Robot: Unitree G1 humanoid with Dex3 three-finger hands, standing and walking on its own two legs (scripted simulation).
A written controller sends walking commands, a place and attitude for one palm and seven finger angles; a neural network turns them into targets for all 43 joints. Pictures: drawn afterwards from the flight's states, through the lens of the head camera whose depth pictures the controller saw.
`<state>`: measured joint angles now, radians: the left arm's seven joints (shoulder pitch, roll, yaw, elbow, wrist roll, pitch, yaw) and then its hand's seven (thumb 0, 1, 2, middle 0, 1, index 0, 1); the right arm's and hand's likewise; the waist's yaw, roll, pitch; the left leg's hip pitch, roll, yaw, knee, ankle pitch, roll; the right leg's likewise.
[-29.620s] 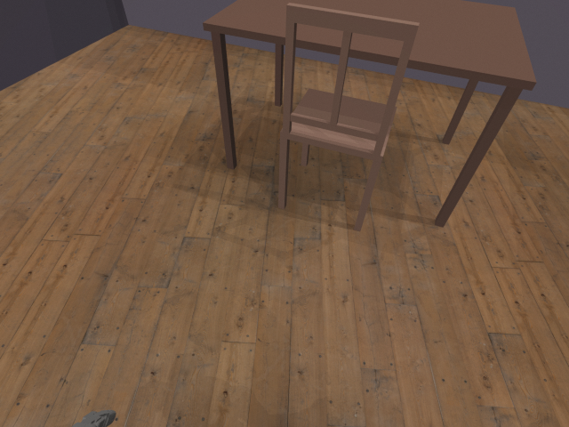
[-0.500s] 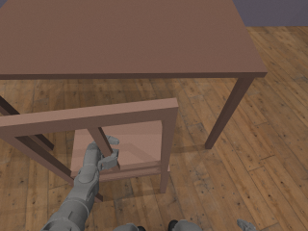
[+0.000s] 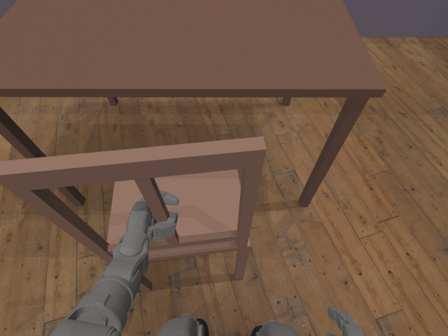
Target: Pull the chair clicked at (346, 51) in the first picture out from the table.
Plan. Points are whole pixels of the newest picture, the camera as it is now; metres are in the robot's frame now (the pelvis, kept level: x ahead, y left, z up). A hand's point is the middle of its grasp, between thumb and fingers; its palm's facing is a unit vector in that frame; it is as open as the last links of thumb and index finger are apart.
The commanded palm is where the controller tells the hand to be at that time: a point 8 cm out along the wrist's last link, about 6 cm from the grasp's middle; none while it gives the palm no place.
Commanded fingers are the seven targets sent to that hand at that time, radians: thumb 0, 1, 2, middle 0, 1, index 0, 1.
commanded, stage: step backward, pulling the chair out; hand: left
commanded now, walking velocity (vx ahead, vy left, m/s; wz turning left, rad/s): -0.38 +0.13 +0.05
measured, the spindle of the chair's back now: (161, 214) +0.35 +0.15 -0.06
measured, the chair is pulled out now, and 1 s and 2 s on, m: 0.19 0.31 0.42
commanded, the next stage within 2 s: none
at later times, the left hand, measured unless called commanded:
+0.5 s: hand (160, 260) +0.25 +0.14 -0.06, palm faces -0.10 -0.98 -0.14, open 5.6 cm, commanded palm +0.24 +0.19 -0.06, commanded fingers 0.00 0.90 0.90 -0.50 -1.45 -0.50 -1.45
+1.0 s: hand (153, 283) +0.21 +0.15 -0.07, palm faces -0.07 -0.98 -0.18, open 5.7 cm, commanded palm +0.20 +0.20 -0.06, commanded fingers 0.00 0.90 0.90 -0.50 -1.45 -0.50 -1.45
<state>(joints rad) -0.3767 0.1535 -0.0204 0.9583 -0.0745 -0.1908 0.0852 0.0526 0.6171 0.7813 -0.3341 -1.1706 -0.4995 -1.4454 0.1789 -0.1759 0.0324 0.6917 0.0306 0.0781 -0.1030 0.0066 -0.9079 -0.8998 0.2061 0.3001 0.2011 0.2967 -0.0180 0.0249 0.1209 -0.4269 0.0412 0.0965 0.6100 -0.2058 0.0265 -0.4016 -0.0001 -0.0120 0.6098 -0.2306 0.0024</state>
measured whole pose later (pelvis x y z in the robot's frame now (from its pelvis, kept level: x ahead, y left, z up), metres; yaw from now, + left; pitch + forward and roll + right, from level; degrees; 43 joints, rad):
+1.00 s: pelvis -0.11 +0.03 +0.00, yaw -1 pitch +2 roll +0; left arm -0.29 0.15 -0.02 0.84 -0.03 -0.18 0.09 0.05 0.60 0.79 -0.34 -1.23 -0.50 -1.45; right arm 0.27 -0.23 -0.03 0.70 0.02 0.08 -0.10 0.01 -0.91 -0.90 0.20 0.30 0.20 0.30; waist -0.06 0.00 0.11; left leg -0.32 0.11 0.06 0.62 -0.33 -0.07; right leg -0.44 -0.04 -0.05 0.57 -0.17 0.00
